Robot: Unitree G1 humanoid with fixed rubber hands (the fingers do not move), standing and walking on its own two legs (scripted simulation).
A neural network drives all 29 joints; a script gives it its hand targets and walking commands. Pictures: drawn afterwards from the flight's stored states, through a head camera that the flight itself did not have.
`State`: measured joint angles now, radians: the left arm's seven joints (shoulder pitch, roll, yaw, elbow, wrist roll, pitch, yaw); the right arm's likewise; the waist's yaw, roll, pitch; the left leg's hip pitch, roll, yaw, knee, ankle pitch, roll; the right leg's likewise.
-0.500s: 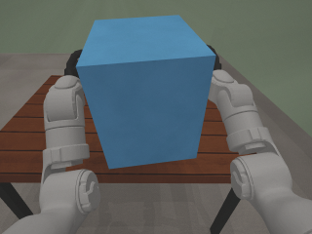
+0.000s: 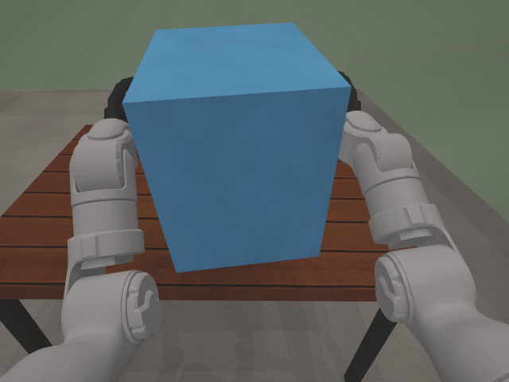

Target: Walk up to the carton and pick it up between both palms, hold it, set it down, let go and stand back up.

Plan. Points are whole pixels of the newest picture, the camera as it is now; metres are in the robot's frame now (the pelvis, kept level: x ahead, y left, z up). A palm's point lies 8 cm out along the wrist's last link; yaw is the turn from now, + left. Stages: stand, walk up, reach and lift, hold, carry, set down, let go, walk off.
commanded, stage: hold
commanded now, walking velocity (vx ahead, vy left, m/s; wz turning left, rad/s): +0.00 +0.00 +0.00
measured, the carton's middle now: (236, 142) +0.41 +0.00 +0.23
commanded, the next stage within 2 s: none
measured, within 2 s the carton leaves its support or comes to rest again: neither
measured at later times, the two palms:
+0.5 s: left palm (119, 129) +0.37 +0.17 +0.28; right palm (345, 119) +0.37 -0.16 +0.29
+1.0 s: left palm (119, 131) +0.37 +0.17 +0.27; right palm (345, 121) +0.37 -0.16 +0.28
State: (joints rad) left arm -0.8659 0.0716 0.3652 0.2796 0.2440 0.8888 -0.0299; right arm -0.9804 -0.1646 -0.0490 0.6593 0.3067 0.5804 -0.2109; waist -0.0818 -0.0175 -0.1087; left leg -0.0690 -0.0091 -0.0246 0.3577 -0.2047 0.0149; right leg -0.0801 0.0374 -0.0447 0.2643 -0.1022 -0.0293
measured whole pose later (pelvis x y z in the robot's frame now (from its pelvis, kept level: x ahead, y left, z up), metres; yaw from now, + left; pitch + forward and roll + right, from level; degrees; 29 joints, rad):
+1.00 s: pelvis +0.00 +0.00 +0.00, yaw +0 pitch -5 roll -1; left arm -0.86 0.07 0.36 0.28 0.25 0.90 -0.03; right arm -0.99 -0.17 -0.06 0.67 0.31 0.60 -0.21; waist -0.09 -0.02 -0.11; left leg -0.07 -0.01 -0.03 0.36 -0.21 0.02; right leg -0.08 0.04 -0.03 0.27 -0.11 -0.03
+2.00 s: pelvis +0.00 +0.00 +0.00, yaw +0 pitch -5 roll -1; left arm -0.86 0.07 0.36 0.29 0.25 0.89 -0.04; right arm -0.98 -0.17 -0.04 0.64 0.32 0.63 -0.23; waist -0.09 -0.01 -0.12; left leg -0.08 -0.01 -0.04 0.37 -0.21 0.02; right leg -0.08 0.05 -0.02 0.27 -0.11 -0.03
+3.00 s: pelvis +0.00 +0.00 +0.00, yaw +1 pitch -4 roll -1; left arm -0.89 0.08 0.37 0.32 0.24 0.90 -0.04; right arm -1.01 -0.18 -0.04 0.66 0.32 0.64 -0.24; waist -0.09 -0.01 -0.14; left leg -0.09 -0.02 -0.05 0.37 -0.21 0.02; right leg -0.09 0.05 -0.01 0.27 -0.11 -0.03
